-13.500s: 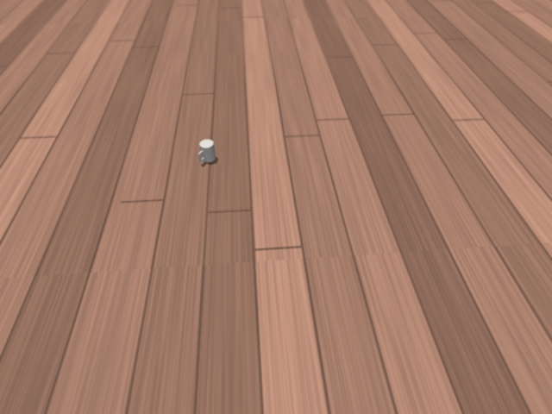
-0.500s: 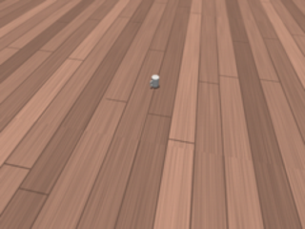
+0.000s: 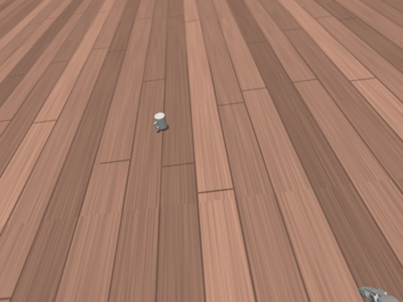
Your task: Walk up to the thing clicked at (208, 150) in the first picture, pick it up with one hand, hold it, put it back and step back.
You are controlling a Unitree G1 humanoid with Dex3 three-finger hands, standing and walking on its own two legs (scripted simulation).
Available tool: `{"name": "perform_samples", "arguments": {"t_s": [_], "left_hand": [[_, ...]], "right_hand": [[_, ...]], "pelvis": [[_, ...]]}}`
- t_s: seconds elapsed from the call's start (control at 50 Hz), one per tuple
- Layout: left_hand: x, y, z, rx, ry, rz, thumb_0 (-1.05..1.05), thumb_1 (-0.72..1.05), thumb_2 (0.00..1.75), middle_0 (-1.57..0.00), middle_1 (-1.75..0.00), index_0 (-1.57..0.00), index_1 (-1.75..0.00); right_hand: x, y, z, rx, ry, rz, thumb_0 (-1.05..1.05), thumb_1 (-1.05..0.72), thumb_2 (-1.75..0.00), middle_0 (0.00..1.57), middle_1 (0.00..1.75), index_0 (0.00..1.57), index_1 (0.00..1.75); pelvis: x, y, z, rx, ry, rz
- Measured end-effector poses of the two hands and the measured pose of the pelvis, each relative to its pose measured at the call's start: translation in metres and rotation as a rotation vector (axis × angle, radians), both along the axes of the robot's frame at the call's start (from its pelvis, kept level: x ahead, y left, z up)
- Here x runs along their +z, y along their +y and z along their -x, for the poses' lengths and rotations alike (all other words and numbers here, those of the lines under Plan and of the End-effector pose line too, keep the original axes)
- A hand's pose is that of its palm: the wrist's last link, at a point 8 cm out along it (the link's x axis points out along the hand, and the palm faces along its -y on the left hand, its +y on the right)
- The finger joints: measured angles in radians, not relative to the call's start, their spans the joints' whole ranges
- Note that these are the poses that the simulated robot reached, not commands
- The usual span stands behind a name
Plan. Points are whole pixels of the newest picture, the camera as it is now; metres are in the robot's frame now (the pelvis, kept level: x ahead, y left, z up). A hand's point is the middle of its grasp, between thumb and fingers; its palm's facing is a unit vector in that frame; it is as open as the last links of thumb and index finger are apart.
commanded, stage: walk up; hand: left
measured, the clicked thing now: (159, 122) +1.43 +0.42 -0.69
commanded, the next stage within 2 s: none
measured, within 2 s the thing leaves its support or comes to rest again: neither
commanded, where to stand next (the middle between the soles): +1.16 +0.74 m, yaw -83 degrees
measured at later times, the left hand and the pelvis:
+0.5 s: hand (78, 189) +0.46 +0.41 -0.11, palm faces -0.35 -0.77 -0.53, open 7.4 cm; pelvis +0.26 +0.14 +0.01, yaw -20 degrees
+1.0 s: hand (95, 126) +0.74 +0.44 -0.10, palm faces -0.51 -0.61 -0.61, open 7.4 cm; pelvis +0.52 +0.21 -0.01, yaw -36 degrees
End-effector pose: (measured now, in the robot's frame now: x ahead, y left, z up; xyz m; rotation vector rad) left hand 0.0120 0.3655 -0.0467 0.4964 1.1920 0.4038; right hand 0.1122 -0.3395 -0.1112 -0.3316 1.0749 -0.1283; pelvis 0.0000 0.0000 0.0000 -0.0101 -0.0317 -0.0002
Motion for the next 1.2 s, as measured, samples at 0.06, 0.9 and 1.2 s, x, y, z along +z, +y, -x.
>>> {"name": "perform_samples", "arguments": {"t_s": [0.06,0.9,1.2], "left_hand": [[0.006,-0.003,-0.013,-0.005,0.046,0.002,0.0,0.9,0.9,-0.21,-0.3,-0.21,-0.3],[0.001,0.072,-0.7,-0.698,-0.132,-0.035,0.0,0.9,0.9,-0.21,-0.3,-0.21,-0.3],[-0.043,0.17,-0.909,-0.831,-0.031,-0.105,0.01,0.9,0.9,-0.21,-0.3,-0.21,-0.3]], "right_hand": [[0.008,0.014,-0.033,-0.001,-0.051,-0.039,0.02,-0.91,-0.9,0.2,0.3,0.2,0.3],[-0.005,0.201,-0.257,-0.56,0.011,-0.022,0.02,-0.91,-0.9,0.2,0.3,0.2,0.3],[0.007,0.286,-0.411,-0.672,-0.12,0.128,0.01,-0.91,-0.9,0.2,0.3,0.2,0.3]], "pelvis": [[0.01,0.01,-0.022,-0.042,-0.011,0.021],[-0.004,0.179,-0.461,-0.559,0.006,0.038],[-0.034,0.292,-0.629,-0.748,0.027,-0.003]]}}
